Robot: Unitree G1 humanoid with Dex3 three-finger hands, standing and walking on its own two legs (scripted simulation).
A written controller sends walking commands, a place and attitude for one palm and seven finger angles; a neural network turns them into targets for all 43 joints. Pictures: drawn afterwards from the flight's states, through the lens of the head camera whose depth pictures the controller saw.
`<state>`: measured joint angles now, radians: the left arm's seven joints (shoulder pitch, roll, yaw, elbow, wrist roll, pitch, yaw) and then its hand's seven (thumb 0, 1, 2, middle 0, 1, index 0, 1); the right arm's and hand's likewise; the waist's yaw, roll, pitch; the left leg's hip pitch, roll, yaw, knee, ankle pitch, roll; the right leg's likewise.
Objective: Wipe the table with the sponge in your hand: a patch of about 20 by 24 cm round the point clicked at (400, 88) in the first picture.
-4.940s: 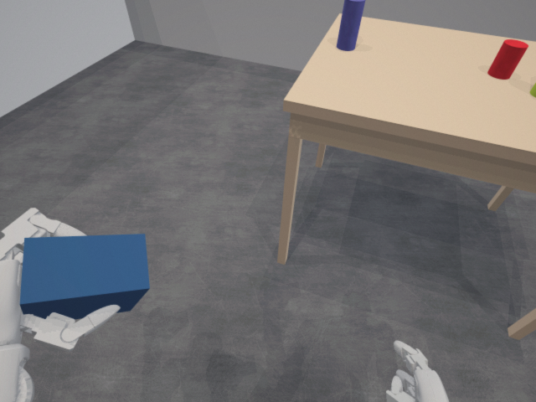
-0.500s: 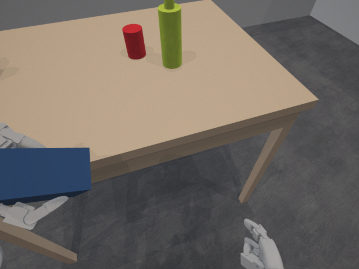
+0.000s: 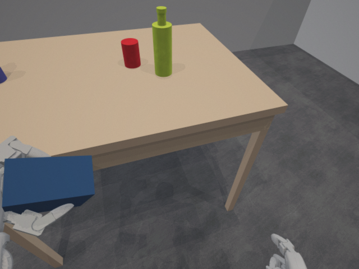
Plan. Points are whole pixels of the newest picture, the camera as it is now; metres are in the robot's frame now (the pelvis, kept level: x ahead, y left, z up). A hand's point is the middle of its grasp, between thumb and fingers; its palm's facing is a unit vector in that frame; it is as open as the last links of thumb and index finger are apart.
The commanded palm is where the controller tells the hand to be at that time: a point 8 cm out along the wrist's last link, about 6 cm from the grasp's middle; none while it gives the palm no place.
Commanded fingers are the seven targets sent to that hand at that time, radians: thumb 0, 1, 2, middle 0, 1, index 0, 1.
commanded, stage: come to a stop and stand still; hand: left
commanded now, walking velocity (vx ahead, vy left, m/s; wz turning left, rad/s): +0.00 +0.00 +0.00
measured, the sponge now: (61, 185) +0.21 +0.22 +0.16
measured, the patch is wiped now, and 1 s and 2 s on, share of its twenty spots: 0.00 0.00 0.00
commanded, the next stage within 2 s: none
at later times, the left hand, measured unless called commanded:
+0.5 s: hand (37, 248) +0.11 +0.20 +0.17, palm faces +0.38 -0.80 -0.46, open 10.3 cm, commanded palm +0.06 +0.26 +0.18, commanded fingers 0.00 0.10 1.30 -1.20 -1.60 -1.20 -1.60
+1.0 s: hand out of the picture -0.01 +0.17 +0.18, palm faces +0.46 -0.76 -0.46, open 10.3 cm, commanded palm -0.08 +0.22 +0.18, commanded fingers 0.00 0.10 1.30 -1.20 -1.60 -1.20 -1.60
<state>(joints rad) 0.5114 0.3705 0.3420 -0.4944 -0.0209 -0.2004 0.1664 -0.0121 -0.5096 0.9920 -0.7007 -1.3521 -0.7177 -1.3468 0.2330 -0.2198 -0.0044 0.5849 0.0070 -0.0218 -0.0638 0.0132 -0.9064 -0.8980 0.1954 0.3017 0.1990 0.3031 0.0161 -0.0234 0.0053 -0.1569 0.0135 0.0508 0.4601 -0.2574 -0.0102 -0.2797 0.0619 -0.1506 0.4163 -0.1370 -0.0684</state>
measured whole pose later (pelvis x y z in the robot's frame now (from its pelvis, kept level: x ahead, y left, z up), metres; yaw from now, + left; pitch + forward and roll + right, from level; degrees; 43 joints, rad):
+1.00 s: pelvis -0.20 -0.08 +0.01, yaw +7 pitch -1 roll +4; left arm 0.42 0.37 0.29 -0.40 0.02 -0.24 0.12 -0.01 -0.51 0.99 -0.70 -1.36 -0.72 -1.35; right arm 0.20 -0.22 -0.02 0.62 -0.02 -0.08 -0.05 0.01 -0.90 -0.90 0.20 0.30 0.20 0.30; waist 0.01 -0.02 -0.01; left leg -0.20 -0.04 0.09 0.61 -0.44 0.03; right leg -0.32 0.05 -0.04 0.28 -0.05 -0.09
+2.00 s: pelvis -0.21 -0.09 +0.00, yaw +3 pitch +0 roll -1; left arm 0.46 0.39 0.35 -0.56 -0.01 -0.20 0.15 -0.01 -0.51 1.00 -0.70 -1.36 -0.72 -1.35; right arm 0.16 -0.11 0.04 0.56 -0.01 -0.11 -0.02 0.01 -0.90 -0.90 0.20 0.30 0.20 0.30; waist 0.03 -0.04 0.08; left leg -0.24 0.06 0.09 0.51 -0.26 -0.01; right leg -0.26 -0.01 -0.06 0.59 -0.35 0.02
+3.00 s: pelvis -0.26 -0.07 +0.00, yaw +0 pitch -1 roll -1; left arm 0.24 0.39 0.43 -0.31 -0.03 -0.21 0.11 -0.01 -0.51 1.00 -0.70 -1.36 -0.72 -1.35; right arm 0.21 -0.19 0.01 0.57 0.01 -0.16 -0.01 0.01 -0.90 -0.90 0.20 0.30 0.20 0.30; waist 0.04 0.00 0.09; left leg -0.29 0.04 0.12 0.51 -0.20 0.03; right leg -0.27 -0.03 -0.03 0.49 -0.20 0.01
